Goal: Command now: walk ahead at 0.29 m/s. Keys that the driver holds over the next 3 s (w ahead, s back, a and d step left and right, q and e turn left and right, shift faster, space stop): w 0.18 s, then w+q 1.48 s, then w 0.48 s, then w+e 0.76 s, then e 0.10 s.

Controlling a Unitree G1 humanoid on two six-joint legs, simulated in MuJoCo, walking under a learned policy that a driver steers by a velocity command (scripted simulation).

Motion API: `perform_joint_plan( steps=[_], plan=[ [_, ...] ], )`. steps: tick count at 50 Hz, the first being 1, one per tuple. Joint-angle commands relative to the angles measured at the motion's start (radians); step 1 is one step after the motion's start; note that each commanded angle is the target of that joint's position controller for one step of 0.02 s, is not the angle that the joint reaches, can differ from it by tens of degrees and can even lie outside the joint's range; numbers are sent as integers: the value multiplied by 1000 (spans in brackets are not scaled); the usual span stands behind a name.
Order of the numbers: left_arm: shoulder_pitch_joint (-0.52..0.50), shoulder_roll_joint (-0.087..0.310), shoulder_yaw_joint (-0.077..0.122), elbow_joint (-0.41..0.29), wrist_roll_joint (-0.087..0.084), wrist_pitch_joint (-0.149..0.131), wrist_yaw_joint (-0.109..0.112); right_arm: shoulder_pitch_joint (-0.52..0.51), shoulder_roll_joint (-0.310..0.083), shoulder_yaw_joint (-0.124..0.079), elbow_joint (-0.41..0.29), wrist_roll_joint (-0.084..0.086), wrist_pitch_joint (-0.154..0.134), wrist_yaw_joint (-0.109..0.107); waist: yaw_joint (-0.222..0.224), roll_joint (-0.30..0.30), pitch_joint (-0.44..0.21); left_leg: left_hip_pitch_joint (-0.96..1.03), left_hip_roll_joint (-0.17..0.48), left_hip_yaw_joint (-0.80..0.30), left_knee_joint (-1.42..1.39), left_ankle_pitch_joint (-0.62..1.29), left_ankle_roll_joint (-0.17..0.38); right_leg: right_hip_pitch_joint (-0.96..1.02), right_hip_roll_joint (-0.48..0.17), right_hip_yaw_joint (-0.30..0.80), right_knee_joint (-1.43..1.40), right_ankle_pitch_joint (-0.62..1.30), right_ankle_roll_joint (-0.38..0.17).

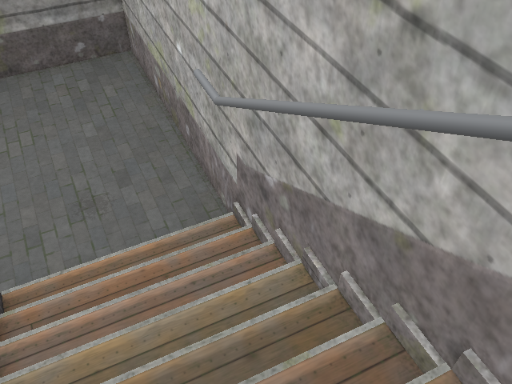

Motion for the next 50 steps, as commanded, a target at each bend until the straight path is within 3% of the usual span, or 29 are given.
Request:
perform_joint_plan(
  steps=[1, 10, 11, 12, 13, 14, 15, 18, 19, 23, 26, 28, 29, 30, 31, 32, 34, 35, 37, 39, 41, 42, 43, 44, 46, 47, 48, 49, 50],
  plan=[
    [-172, 77, 23, -106, -2, -30, -2, 109, -125, -39, -4, -5, -10, -6, -43, 95, 235, 28, 321, -333, -224, -181, 151, -336, -23, -1, 51, -8, -13],
    [93, 86, 53, -37, 21, -60, -19, -1, -139, -49, -38, -41, -53, 15, 130, 116, 76, -213, 245, -124, 356, 392, 91, 56, -23, 58, 158, 286, -70],
    [410, 102, 51, -5, 100, -119, -50, 50, -79, -33, -1, -94, -97, 65, 205, -153, 146, -503, 178, -109, 616, -38, 72, 335, -39, 182, 42, 302, -76],
    [564, 120, 44, 11, 142, -150, -50, 37, -53, -40, -67, -78, -113, 90, 282, -364, -28, -652, -81, -143, 1110, -344, 80, 481, -188, 533, -271, -75, -249],
    [538, 118, 22, -10, 145, -171, -73, -27, -28, -30, -109, -58, -128, 87, 271, -106, 41, -861, -129, -406, 1181, -229, 142, 464, -298, 736, -258, -191, -334],
    [333, 113, 20, -55, 124, -188, -81, -96, -10, -15, -153, -50, -123, 71, 191, -76, 192, -1011, -56, -472, 1101, -43, 168, 273, -356, 747, -270, -324, -334],
    [174, 93, 2, -94, 97, -182, -77, -98, -84, -33, -132, -65, -118, 40, 136, 22, 177, -961, 15, -405, 1144, 62, 144, 137, -305, 604, -201, -286, -307],
    [-101, -69, -65, -253, 119, -182, -5, 24, -17, -7, -113, -103, -107, 0, -33, 15, 46, -439, 71, -247, 734, 438, 83, -343, -101, 159, -103, -10, -116],
    [-98, -110, -84, -262, 108, -203, 30, 48, -16, -11, -97, -113, -109, -1, -40, -31, 55, -352, 85, -223, 617, 576, 41, -404, -65, 69, -26, 33, -58],
    [269, 71, -66, -175, 30, -225, 58, -154, -84, -31, -158, -88, -122, 20, 64, -14, 101, -218, 13, -53, 301, 584, -110, -444, -87, 13, 163, -111, 10],
    [416, 92, -53, -119, 35, -177, 43, -261, -105, -19, -213, -94, -102, 14, 84, -44, 137, -370, 71, -115, 84, 375, -23, -147, -220, 219, 252, -35, -24],
    [229, 140, -24, -218, 62, -172, 5, 194, -129, -41, -84, -90, -114, -13, -128, 47, 63, 31, -11, -31, 130, 334, 28, -276, -125, 123, 630, 305, 34],
    [-7, 172, -1, -266, 55, -159, -36, 644, -122, -59, 89, -91, -109, 2, -361, 269, 46, 333, 59, -115, -71, 559, 151, -494, 21, 10, 1289, -16, 112],
    [139, -16, -46, -280, 56, -162, -102, 587, -199, -63, 60, -71, -114, 10, -209, 191, -203, 761, 297, -445, 272, 939, 272, -821, 30, 158, 1411, -364, 81],
    [125, -53, -54, -350, 53, -189, -131, 525, -343, -111, 17, -78, -131, 16, -169, 12, -89, 719, 382, -577, 304, 1147, 344, -1023, 39, 234, 1447, -306, 97],
    [52, 66, -18, -443, 27, -218, -129, 244, -250, -85, -79, -68, -154, 34, -118, 0, 62, 524, 436, -703, 291, 728, 347, -1207, -15, 344, 1136, -160, 109],
    [18, 69, -23, -406, 88, -171, -64, -36, 51, 24, -142, -65, -145, 54, 4, -122, 204, -130, 356, -565, 173, 314, 335, -1035, -170, 284, 735, 164, 12],
    [101, 81, -22, -353, 113, -141, -42, -188, 53, 49, -217, -59, -138, 65, 81, -66, 138, -598, 234, -436, 125, 262, 316, -526, -177, 206, 422, 400, -7],
    [266, -15, -55, -347, 120, -104, -66, -261, -141, 13, -256, -51, -153, 70, 226, 74, 43, -1176, 10, -290, 240, 66, 230, 200, -49, -49, 680, 522, 29],
    [265, 69, -37, -359, 113, -115, -49, -151, -182, 7, -282, -31, -181, 26, 132, -104, 20, -927, -34, -288, 493, -50, 161, 88, -48, 31, 387, 621, 100],
    [133, 89, -34, -421, 86, -130, -37, 135, -204, -7, -181, -7, -171, 12, 32, -16, 51, -498, 85, -474, 804, 110, 188, -212, 3, 24, 219, 305, 73],
    [25, 97, -53, -404, 102, -117, -68, 181, -161, 7, -181, -36, -161, 20, -66, 15, 126, -296, 36, -469, 834, -17, 133, -292, -61, 111, -169, 572, 55],
    [-75, 182, -14, -406, 67, -136, -83, 347, -143, -13, -147, 16, -146, 32, -157, -65, 119, -260, -36, -428, 820, -88, 130, -378, -18, 81, -273, 510, 52],
    [-156, 180, -2, -453, 36, -132, -85, 403, -215, -41, -76, -3, -153, 37, -147, 24, 116, -255, -84, -367, 893, 85, 94, -327, -14, 108, -121, 390, -1],
    [10, 129, -7, -381, 87, -141, -80, 208, -191, -30, -164, 29, -164, 60, 1, 56, 137, -427, -133, -327, 946, 68, 113, 38, 98, -118, -374, 491, 52],
    [186, 141, 9, -311, 66, -138, -96, 182, -141, 1, -158, -50, -131, 104, 54, 139, 123, -582, -64, -462, 944, 126, 155, 383, 44, -109, -255, 657, 35],
    [432, 183, 32, -253, 67, -139, -104, 96, -160, -6, -183, -72, -119, 153, 177, 65, 73, -800, -67, -469, 1170, 155, 128, 667, -42, 4, -140, 570, -38],
    [545, 256, 40, -233, 81, -130, -113, 194, -92, -17, -197, -28, -121, 161, 172, -212, -213, -862, -111, -350, 1668, -382, 65, 889, -306, 221, 103, 1163, -266],
    [496, 260, 40, -263, 129, -120, -107, 157, -105, -7, -246, 8, -106, 163, 158, -118, -191, -1033, -43, -301, 1756, -383, 43, 847, -406, 320, 72, 1280, -326]
  ],
)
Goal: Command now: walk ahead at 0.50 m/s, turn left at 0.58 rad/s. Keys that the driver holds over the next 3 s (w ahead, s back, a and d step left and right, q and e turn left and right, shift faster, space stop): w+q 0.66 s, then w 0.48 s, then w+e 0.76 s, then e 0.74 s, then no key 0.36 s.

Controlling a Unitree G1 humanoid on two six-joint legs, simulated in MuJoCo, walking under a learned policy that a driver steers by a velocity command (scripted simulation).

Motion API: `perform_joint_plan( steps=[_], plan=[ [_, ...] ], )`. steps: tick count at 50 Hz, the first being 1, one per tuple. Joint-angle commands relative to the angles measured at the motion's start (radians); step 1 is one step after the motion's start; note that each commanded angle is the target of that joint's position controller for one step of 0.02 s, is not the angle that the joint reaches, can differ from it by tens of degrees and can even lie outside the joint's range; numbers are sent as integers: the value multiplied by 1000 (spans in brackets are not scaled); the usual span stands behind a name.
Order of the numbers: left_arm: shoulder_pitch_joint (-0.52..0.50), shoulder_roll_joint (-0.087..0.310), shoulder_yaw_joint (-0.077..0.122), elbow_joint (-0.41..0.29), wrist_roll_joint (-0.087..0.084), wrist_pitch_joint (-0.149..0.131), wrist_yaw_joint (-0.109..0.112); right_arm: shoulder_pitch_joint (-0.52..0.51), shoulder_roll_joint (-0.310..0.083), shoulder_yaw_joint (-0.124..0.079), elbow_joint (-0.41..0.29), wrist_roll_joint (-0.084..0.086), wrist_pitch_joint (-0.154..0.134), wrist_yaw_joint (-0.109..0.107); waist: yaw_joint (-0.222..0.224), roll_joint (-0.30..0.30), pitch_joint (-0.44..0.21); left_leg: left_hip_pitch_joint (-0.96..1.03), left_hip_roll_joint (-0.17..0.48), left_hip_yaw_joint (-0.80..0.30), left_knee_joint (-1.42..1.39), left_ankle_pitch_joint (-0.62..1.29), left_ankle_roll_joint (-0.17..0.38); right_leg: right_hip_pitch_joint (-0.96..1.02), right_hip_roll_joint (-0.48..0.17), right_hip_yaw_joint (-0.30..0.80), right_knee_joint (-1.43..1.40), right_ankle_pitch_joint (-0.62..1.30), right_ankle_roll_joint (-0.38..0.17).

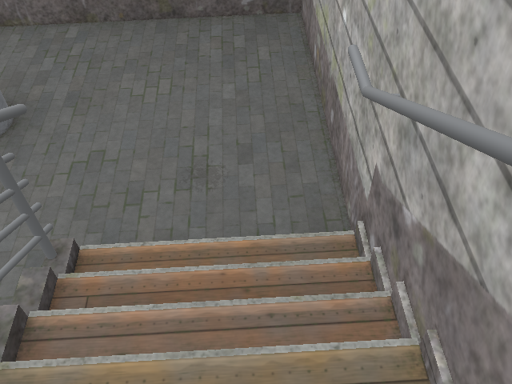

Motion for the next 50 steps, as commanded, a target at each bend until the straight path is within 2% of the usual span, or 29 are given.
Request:
perform_joint_plan(
  steps=[1, 2, 3, 4, 5, 10, 13, 15, 16, 18, 20, 22, 23, 24, 25, 26, 27, 28, 30, 31, 33, 36, 38, 41, 45, 47, 48, 49, 50],
  plan=[
    [424, 201, 54, 70, 35, 21, 18, -57, -29, 2, -152, 22, 26, 21, 171, -106, -153, -766, 72, 96, 354, 131, -54, 744, -382, 299, 104, 1118, -302],
    [444, 96, 33, 115, 35, 25, 42, -217, -35, 1, -208, 21, 39, 11, 170, -95, -1, -849, 129, 145, 268, 267, -42, 571, -267, 226, 13, 864, -178],
    [410, 80, 29, 104, -9, 11, 46, -120, -32, -11, -200, 23, 33, -16, 110, -195, -41, -768, 193, 93, 140, 312, -65, 418, -374, 293, 27, 885, -238],
    [324, -49, -13, 84, 4, 2, 67, -106, 9, 17, -186, -23, 57, -26, 56, -125, 95, -752, 308, 3, -173, 520, -68, 190, -433, 364, -92, 629, -247],
    [227, -29, -14, 84, -7, -14, 70, -171, 61, 32, -181, -53, 66, -34, 23, -153, 148, -608, 337, 20, -326, 558, -68, -25, -363, 307, -166, 437, -227],
    [207, 128, 19, 106, 39, -57, 48, -115, -40, -2, -101, -51, 33, -15, -20, -87, 46, -219, 210, 198, -386, 743, -74, -286, -297, 35, -46, 195, -187],
    [547, 31, 2, 253, -11, -49, 127, -405, 17, 28, -171, -71, 30, -46, 191, -73, 94, -910, 341, 94, -859, 1053, -70, 461, -388, 188, 123, -26, -129],
    [703, -27, -18, 304, -3, -20, 150, -587, 49, 37, -215, -59, 42, -35, 261, -126, 138, -861, 292, 238, -939, 1060, -48, 403, -361, 201, 142, -38, -131],
    [572, -37, -30, 238, 25, -10, 147, -602, 76, 55, -192, -46, 57, -20, 243, -37, 175, -527, 304, 269, -1271, 1424, -41, 148, -267, 23, 69, -251, -58],
    [443, 87, -1, 226, 59, -8, 79, -610, 40, 31, -208, -44, 96, -9, 159, -137, 235, -95, 215, 317, -1060, 1259, -45, -211, -317, 8, -63, -337, -56],
    [275, 205, 47, 205, 7, -24, 58, -493, -37, -1, -187, -61, 96, -21, 56, -97, 243, -57, 205, 290, -1081, 964, -26, -108, -345, -11, 46, -173, -16],
    [244, 252, 70, 251, 37, 11, 40, -141, -88, -47, -40, -56, 76, -38, -80, -31, 110, 260, 190, 300, -1362, 1186, -13, 25, -291, -81, 473, 54, 41],
    [342, 206, 71, 287, 41, 45, -2, 99, -198, -100, 77, -40, 53, -50, -129, 28, -71, 686, 131, 360, -1336, 1177, -37, -90, -142, -113, 757, -23, 66],
    [523, 54, 51, 301, 40, 46, -36, 267, -287, -120, 165, -63, 52, -62, -63, 168, -320, 1119, 211, 185, -1012, 1588, 50, -321, -37, -51, 1175, -584, 84],
    [500, 23, 44, 228, 12, 22, -54, 326, -320, -125, 165, -56, 53, -57, -78, 179, -421, 1197, 281, 65, -996, 1695, 110, -446, 1, 49, 1342, -584, 73],
    [216, 118, 63, 72, -26, -5, -35, 287, -253, -107, 146, -51, 49, -53, -168, 160, -249, 1024, 326, -15, -1093, 1523, 212, -646, 31, 57, 1455, -625, 103],
    [23, 124, 55, -47, -62, -30, 0, 177, -201, -94, 101, 16, 28, -32, -182, 165, -158, 855, 424, -191, -1222, 1009, 276, -837, 4, 102, 1435, -626, 98],
    [31, 131, 51, 0, -60, -37, 27, 103, -88, -63, 116, 17, 24, -5, -120, -37, -41, 594, 415, -227, -1271, 818, 231, -773, -50, 143, 1308, -497, 57],
    [232, 55, 31, 40, -39, -22, 77, -93, 42, 10, 44, -18, 9, 12, 94, -178, 94, -17, 473, -328, -1307, 794, 273, -491, -134, 308, 898, -89, 32],
    [196, 20, 18, 28, -13, 3, 80, -186, -12, 3, 19, -6, -9, 2, 130, -48, 124, -158, 421, -295, -1348, 669, 282, -455, -124, 280, 851, -117, 23],
    [181, 43, 18, 41, -11, 30, 59, -168, -13, 18, 11, 5, -4, -25, 104, 9, 62, -315, 312, -166, -1338, 531, 252, -314, -96, 208, 622, -22, 47],
    [118, 42, -22, 27, 15, 11, 9, -94, -10, 28, 16, -66, -20, -57, 56, -51, 18, -316, 217, -120, -1116, 521, 200, -328, -74, 248, 511, 441, 54],
    [-18, 83, -27, -20, -20, 11, 14, 0, -1, 43, 29, -50, -20, -83, -11, -74, 19, -245, 195, -102, -1018, 378, 165, -294, -62, 225, 147, 676, 68],
    [-119, 97, -24, -77, -10, 30, 7, 43, -46, 44, 26, -66, 5, -47, -17, 38, 54, -367, 178, -117, -993, 259, 164, -53, 6, 118, 176, 444, 74],
    [-194, 131, -9, -109, -28, 42, 24, 35, -103, 21, 1, -29, 22, -61, -54, 25, 122, -21, 222, -263, -813, 386, 145, -147, -6, 171, -216, 314, 16],
    [56, 176, 34, -2, -64, 20, 34, 29, -130, 17, 14, -47, 50, -27, 50, -29, 31, -36, 155, -144, -556, 705, 95, 216, 44, 61, -331, 417, -28],
    [411, 240, 74, 99, -69, -3, 30, 51, -83, 29, 34, -90, 52, 23, 190, -69, -82, -301, 113, -90, -256, 834, 10, 647, -36, 106, -155, 593, -131],
    [551, 313, 91, 141, -53, 10, 6, 268, 56, 34, 65, -44, 43, 48, 132, -375, -324, -651, -56, 137, 327, 12, -116, 1077, -266, 322, 97, 1136, -400],
    [513, 318, 104, 94, -21, 21, -4, 119, -21, 25, -51, 5, 38, 40, 210, -220, -280, -944, -48, 149, 527, -22, -149, 1085, -365, 582, 33, 1091, -458]
  ],
)
Over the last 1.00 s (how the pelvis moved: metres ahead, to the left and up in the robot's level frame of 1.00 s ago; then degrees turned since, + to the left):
0.54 -0.07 -0.33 23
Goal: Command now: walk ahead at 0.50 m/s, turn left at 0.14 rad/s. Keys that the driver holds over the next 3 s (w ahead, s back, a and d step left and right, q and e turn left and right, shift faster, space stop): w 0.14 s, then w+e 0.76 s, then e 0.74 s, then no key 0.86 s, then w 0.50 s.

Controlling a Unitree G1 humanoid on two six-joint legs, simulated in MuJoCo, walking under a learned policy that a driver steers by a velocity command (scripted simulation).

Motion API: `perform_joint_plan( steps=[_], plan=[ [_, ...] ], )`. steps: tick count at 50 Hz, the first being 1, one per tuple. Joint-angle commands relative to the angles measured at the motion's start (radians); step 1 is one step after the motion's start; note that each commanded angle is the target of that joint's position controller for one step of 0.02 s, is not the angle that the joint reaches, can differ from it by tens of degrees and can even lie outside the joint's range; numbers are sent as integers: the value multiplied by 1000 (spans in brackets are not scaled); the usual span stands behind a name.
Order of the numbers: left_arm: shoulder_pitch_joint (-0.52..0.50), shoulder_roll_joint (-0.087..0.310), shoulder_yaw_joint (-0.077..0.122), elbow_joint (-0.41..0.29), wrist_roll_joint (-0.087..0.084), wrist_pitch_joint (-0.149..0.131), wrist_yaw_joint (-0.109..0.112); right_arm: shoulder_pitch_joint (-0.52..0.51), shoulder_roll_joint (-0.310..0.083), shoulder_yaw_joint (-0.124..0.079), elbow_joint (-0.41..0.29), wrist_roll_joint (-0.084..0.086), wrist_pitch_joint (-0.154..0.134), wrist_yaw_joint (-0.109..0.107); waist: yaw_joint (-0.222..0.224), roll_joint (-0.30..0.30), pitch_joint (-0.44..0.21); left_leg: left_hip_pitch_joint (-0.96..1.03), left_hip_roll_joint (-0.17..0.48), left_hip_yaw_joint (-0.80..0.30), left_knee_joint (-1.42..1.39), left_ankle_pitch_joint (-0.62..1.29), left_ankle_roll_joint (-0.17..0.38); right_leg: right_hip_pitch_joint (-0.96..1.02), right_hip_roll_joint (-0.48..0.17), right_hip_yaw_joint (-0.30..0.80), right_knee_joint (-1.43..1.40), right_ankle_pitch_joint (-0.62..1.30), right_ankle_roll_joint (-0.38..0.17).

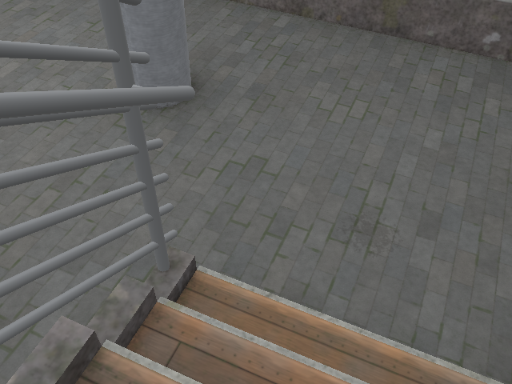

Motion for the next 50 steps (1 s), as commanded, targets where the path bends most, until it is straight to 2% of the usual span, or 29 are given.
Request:
perform_joint_plan(
  steps=[1, 2, 3, 5, 6, 7, 8, 9, 10, 11, 12, 14, 16, 19, 22, 23, 24, 25, 26, 28, 30, 31, 34, 36, 37, 38, 43, 47, 50],
  plan=[
    [494, 257, 104, 102, 21, 5, -6, -101, -117, -38, -181, 67, -10, 1, 252, -46, -55, -1095, 12, 0, 513, 84, -47, 903, -449, 531, 113, 713, -408],
    [403, 157, 65, 103, 14, 11, -13, -151, -144, -41, -202, 55, -10, -29, 201, 51, -8, -1072, 75, -39, 444, 231, -27, 687, -436, 502, 61, 408, -358],
    [279, 3, 13, 80, 40, 12, -19, -62, -73, -14, -176, 33, -8, -51, 82, 111, 56, -902, 169, -119, 224, 472, 28, 393, -363, 359, 19, 324, -290],
    [131, -92, -22, 72, 34, -24, 25, -48, 24, 25, -154, -41, 10, -38, -2, 57, 191, -664, 279, -82, -189, 786, 75, -85, -194, 212, -89, 141, -230],
    [103, -67, -19, 67, 3, -47, 41, -102, 6, 25, -156, -48, 13, -17, 26, 47, 197, -576, 271, -13, -390, 956, 56, -224, -134, 164, -90, 38, -248],
    [166, -45, -22, 76, -15, -68, 46, -200, -10, 21, -167, -36, 15, -10, 78, 52, 129, -359, 260, 48, -590, 1120, 32, -339, -108, 112, -131, -58, -256],
    [172, 92, 7, 98, -146, -50, 72, -364, -39, -23, -229, 75, 56, -92, 9, 66, 144, -68, 196, 99, -697, 1022, -29, -420, -173, 219, -171, 306, -177],
    [209, 178, 27, 122, -142, -52, 71, -277, -31, -16, -187, 76, 86, -122, -15, 5, 92, 25, 187, 76, -601, 1000, -26, -390, -201, 227, -118, 484, -163],
    [187, 133, 3, 98, 28, -90, 23, -191, 8, 39, -178, -40, 51, -43, -20, -57, 113, 21, 191, 96, -538, 1101, -11, -461, -105, 89, -50, 222, -179],
    [151, 115, 6, 95, 59, -104, 26, -220, -61, 20, -180, -62, 38, -29, 15, -3, 105, -200, 234, -40, -646, 1182, -20, -231, -127, 182, 39, 48, -194],
    [211, 127, 11, 102, 45, -101, 39, -308, -105, 14, -211, -69, 30, -33, 73, 6, 118, -455, 225, -19, -709, 1088, -37, 16, -162, 277, 130, 64, -233],
    [610, -8, -17, 226, 17, -80, 80, -558, -57, 30, -281, -66, 10, -52, 263, 56, 115, -923, 254, -53, -953, 1056, -63, 542, -202, 414, 292, 23, -254],
    [682, -106, -39, 229, -12, -47, 111, -690, 5, 56, -268, -46, 0, -55, 325, 66, 133, -899, 269, -11, -1218, 1220, -85, 530, -137, 419, 379, -26, -226],
    [458, 61, -10, 149, 34, -18, 37, -619, -36, 58, -290, -17, 22, -20, 210, -11, 125, 40, 210, 138, -1097, 1351, -31, -365, -55, 322, 269, -228, -194],
    [387, 102, 19, 109, -14, -25, 32, -516, -118, 26, -273, -20, 14, -41, 149, 47, 156, 237, 181, 144, -1290, 1111, -9, -262, -25, 318, 480, -247, -132],
    [343, 130, 20, 112, -5, -8, 20, -327, -177, -7, -199, -10, 6, -46, 61, 88, 118, 394, 227, 112, -1446, 1226, 19, -227, -12, 323, 698, -244, -90],
    [446, 88, 6, 175, 36, 1, -19, -58, -232, -56, -119, -4, -7, -62, -35, 125, 5, 719, 271, 150, -1366, 1305, 82, -314, 17, 261, 931, -80, -25],
    [757, -99, -13, 286, 21, -1, -55, 170, -230, -72, -62, -14, -7, -37, 28, 281, -366, 1217, 462, 37, -861, 1851, 323, -540, 79, 171, 1457, -594, 17],
    [699, -26, -9, 241, -10, -3, -79, 220, -223, -61, -46, -32, 6, -3, -14, 211, -449, 1226, 581, -101, -887, 1768, 349, -691, 50, 153, 1679, -617, -5],
    [321, 12, 11, 84, -28, -1, -43, 1, -175, -49, -89, 9, 28, -35, -32, 108, -116, 726, 602, -221, -1224, 787, 299, -893, -4, 86, 1602, -410, 3],
    [300, -24, 1, 86, -6, -7, 8, -120, -30, -4, -96, -40, 5, -51, 81, -25, 57, 218, 576, -103, -1338, 704, 248, -633, -127, 165, 1212, -41, -48],
    [260, -62, -6, 73, 11, 1, 15, -164, 49, 18, -91, -47, -27, -73, 141, 14, 141, 61, 543, -65, -1393, 723, 208, -566, -182, 173, 1043, 60, -73],
    [300, -31, 19, 122, 19, 20, -8, -43, 28, 7, -27, -7, -62, -106, 112, 92, 105, 65, 493, 44, -1403, 716, 243, -516, -146, 160, 784, 187, -73],
    [351, -41, 17, 133, 14, 11, -30, -73, -3, -7, -20, -40, -61, -106, 163, 92, 83, 32, 481, 99, -1334, 829, 237, -479, -123, 141, 821, 196, -68],
    [256, -77, -7, 100, 39, 8, -24, -57, 91, 20, 6, -45, -73, -126, 127, 44, 79, 177, 462, 129, -1319, 809, 193, -605, -178, 241, 578, 391, -68],
    [208, -45, 5, 88, 24, 8, -22, -3, 101, 25, 34, -38, -77, -130, 105, 63, 114, 203, 474, 135, -1277, 793, 192, -620, -166, 210, 516, 473, -56],
    [-5, 16, 20, 11, 7, 33, -31, 68, 27, 25, 104, -80, -77, -106, 64, 27, 190, 28, 447, 271, -1212, 570, 129, -315, -117, 62, 380, 599, -40],
    [-198, -19, 8, -35, 39, 55, -10, 194, -25, -8, 150, -15, -47, -167, -55, 67, 260, 318, 476, 230, -1067, 567, 83, -422, -137, 15, 49, 475, -18],
    [-274, -46, 3, -10, 43, 53, -5, 302, -22, -36, 184, -16, 5, -202, -118, 80, 261, 438, 526, 161, -1019, 683, 83, -423, -130, -30, -148, 372, -5]
  ],
)
Over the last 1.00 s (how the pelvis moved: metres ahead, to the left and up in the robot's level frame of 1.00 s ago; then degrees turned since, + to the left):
0.55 0.18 -0.32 28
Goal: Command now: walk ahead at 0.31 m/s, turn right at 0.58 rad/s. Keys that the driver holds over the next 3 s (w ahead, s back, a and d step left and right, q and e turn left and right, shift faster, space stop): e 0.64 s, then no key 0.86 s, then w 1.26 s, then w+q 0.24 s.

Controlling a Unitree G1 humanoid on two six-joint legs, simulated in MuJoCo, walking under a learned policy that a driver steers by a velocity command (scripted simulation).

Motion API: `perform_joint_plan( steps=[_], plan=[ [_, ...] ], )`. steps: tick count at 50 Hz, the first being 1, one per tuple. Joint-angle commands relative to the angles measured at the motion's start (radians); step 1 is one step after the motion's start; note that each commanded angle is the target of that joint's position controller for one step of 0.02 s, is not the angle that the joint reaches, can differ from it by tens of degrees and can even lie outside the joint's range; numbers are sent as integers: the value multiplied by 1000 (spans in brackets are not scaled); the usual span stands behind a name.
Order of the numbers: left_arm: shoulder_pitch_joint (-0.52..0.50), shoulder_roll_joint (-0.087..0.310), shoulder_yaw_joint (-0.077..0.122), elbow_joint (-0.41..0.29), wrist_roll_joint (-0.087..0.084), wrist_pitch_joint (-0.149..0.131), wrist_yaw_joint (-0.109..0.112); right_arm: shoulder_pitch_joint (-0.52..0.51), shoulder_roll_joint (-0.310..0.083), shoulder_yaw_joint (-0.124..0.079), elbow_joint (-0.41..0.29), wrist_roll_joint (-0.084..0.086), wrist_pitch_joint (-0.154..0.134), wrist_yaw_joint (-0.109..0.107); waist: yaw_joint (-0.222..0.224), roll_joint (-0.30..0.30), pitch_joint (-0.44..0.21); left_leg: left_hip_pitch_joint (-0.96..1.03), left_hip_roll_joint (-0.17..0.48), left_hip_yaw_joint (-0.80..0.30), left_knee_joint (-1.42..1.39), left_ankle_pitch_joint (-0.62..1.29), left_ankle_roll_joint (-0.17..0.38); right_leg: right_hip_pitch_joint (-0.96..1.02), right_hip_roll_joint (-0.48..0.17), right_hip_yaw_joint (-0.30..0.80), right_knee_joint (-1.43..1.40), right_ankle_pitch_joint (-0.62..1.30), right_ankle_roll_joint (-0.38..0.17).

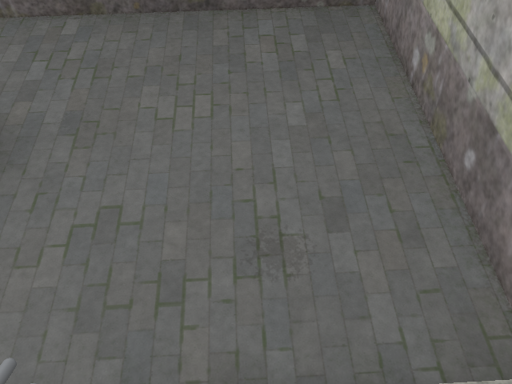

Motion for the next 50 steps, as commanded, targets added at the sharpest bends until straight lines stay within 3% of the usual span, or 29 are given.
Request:
perform_joint_plan(
  steps=[1, 3, 4, 5, 6, 7, 9, 11, 12, 14, 17, 20, 22, 23, 24, 25, 26, 29, 30, 34, 36, 39, 42, 43, 45, 47, 48, 49, 50],
  plan=[
    [-181, -10, -7, -48, 5, -18, 13, 169, -150, -51, 22, 3, 44, -32, -60, 128, 189, 46, 297, -333, -240, 693, 160, -136, 1, -37, -163, -87, 6],
    [-21, 40, 26, 48, -2, -38, 22, 73, -161, -60, -8, -9, 48, -19, 16, 72, 91, -32, 231, -219, -20, 677, 105, 121, 37, -92, -169, 39, 3],
    [169, 115, 67, 105, -24, -60, 33, -15, -208, -72, -31, 2, 53, 11, 126, 11, 5, -161, 146, -149, 174, 646, 79, 423, 100, -166, -242, 140, -9],
    [318, 234, 115, 118, -27, -69, 40, -23, -168, -56, -18, -20, 62, 46, 217, -26, -128, -436, 92, -154, 423, 440, 25, 840, 28, -105, -134, 489, -90],
    [581, 369, 144, 186, -51, -55, 50, 56, -53, -21, -59, 16, 55, 104, 234, -214, -482, -655, -20, -178, 974, -142, -54, 1332, -186, 114, 227, 1083, -327],
    [715, 341, 153, 223, -36, -54, 55, -137, -121, -39, -151, 76, 35, 129, 335, -105, -501, -898, -19, -280, 1141, -201, -62, 1401, -251, 255, 221, 1218, -356],
    [540, 240, 127, 100, -55, -56, 88, -494, -212, -50, -340, 106, -16, 85, 313, 32, -311, -1109, 59, -385, 1049, -227, -54, 1082, -287, 282, 150, 680, -331],
    [296, 71, 57, 37, -21, -46, 53, -414, -222, -59, -336, 69, -15, 35, 121, 160, -74, -814, 101, -475, 698, 9, -2, 360, -277, 224, 65, 413, -305],
    [208, 31, 28, -10, -23, -63, 54, -275, -120, -43, -295, 61, -6, 20, 33, 123, 8, -648, 84, -501, 458, 315, 35, 75, -196, 173, -8, 261, -269],
    [162, 114, 36, -79, -42, -84, 37, -156, -126, -55, -251, 51, 9, 47, -7, 5, 11, -453, -13, -415, 254, 707, 53, -188, -119, 154, -53, 152, -306],
    [47, 190, 46, -171, 5, -83, 33, -92, -168, -62, -250, 47, 10, 97, -43, -13, -69, -215, -82, -367, 350, 886, 29, -382, -16, 138, 109, 70, -223],
    [18, 187, 41, -205, -23, -100, 41, -100, -240, -94, -328, 23, 18, 29, -65, -81, -66, -117, -121, -328, 395, 545, -12, -375, -52, 264, 230, 130, -212],
    [-18, 230, 60, -223, -18, -123, 51, -147, -277, -101, -379, 50, 31, 10, -66, 70, -93, -163, -136, -386, 112, 420, 1, -196, -101, 330, 451, 194, -164],
    [-59, 227, 71, -232, -29, -122, 41, -27, -285, -104, -328, 62, 30, 7, -105, 123, -114, -55, -134, -378, -135, 531, 38, -235, -39, 294, 677, 82, -135],
    [172, 29, 37, -205, -38, -111, 29, -137, -400, -127, -348, 92, 17, -12, 78, 348, -180, 65, 41, -628, -237, 1395, 316, -408, 198, 107, 922, -684, -53],
    [255, 47, 48, -204, -97, -114, 43, -175, -371, -109, -381, 46, 2, 41, 119, 256, -130, 73, 250, -909, -258, 2032, 515, -653, 310, 127, 1170, -1013, 10],
    [214, 99, 56, -224, -113, -107, 50, -153, -369, -106, -357, 16, -14, 84, 99, 135, -93, 43, 303, -922, -260, 2082, 499, -719, 298, 200, 1263, -988, 51],
    [181, 132, 50, -207, -69, -58, 70, -464, -295, -73, -441, 89, 17, 94, 203, 99, -130, -199, 252, -812, -215, 1593, 285, -675, 174, 179, 1209, -720, 183],
    [236, 95, 28, -191, -41, -47, 64, -507, -303, -74, -447, 72, 21, 82, 236, 116, -151, -289, 213, -738, -250, 1533, 238, -558, 161, 165, 1256, -600, 188],
    [127, 137, 22, -247, -47, -30, 35, -302, -338, -74, -377, 45, 17, 20, 101, 100, -115, -122, 191, -604, -278, 1444, 283, -640, 161, 139, 1281, -535, 160],
    [6, 118, 12, -288, -53, -30, 34, -180, -304, -55, -317, 71, 25, 13, 33, 126, -100, 45, 175, -558, -280, 1313, 273, -716, 126, 119, 1018, -551, 157],
    [149, 62, -6, -201, -49, -25, -8, -347, -245, -13, -322, 54, 21, 64, 158, 178, -120, -176, 106, -417, -242, 1253, 189, -335, 50, 68, 832, -403, 167],
    [291, 151, 39, -120, -40, -48, -34, -605, -375, -14, -374, 62, -4, 119, 262, 152, -87, -496, 33, -285, -211, 1129, 101, 146, 151, -92, 637, -430, 185],
    [209, 177, 44, -132, -85, -57, -27, -539, -409, -30, -349, 108, -4, 130, 213, 109, -47, -364, 16, -271, -226, 981, 79, 122, 174, -120, 302, -373, 172],
    [54, 295, 49, -185, -112, -63, 20, -284, -450, -83, -338, 82, 13, 118, -7, 11, -214, -191, -30, -299, -109, 777, 54, 216, 88, 119, 263, 187, -8],
    [46, 200, 21, -184, -112, -67, 25, -444, -399, -87, -414, 88, 18, 73, 42, -57, -263, -264, -53, -299, -10, 630, 23, 266, 2, 234, 208, 149, -122],
    [104, 111, -6, -150, -130, -68, 14, -510, -323, -63, -397, 104, 31, 90, 70, 42, -216, -250, -17, -357, -46, 671, 14, 208, 19, 244, 169, 77, -89],
    [79, 158, -4, -156, -140, -61, -3, -456, -286, -56, -404, 105, 32, 91, 10, -18, -172, -195, -28, -362, -118, 498, -12, 109, -24, 301, 163, 53, -118],
    [57, 196, 3, -141, -128, -49, -24, -360, -298, -53, -337, 114, 40, 101, -11, 55, -91, -112, -32, -353, -189, 444, -15, 8, -13, 258, 126, -77, -78]
  ],
)
Over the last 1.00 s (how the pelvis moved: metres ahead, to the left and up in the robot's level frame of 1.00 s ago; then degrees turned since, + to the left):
0.53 -0.01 -0.25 -24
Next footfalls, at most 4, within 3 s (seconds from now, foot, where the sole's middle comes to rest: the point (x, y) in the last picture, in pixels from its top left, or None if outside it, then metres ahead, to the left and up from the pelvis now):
0.08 right None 0.18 -0.13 -0.86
0.46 left None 0.21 0.11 -0.86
0.86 right None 0.18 -0.12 -0.86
2.28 left None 0.48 -0.03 -1.02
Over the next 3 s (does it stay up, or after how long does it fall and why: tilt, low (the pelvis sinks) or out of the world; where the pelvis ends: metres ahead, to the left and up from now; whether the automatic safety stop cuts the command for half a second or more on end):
stays up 0.76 -0.33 -0.42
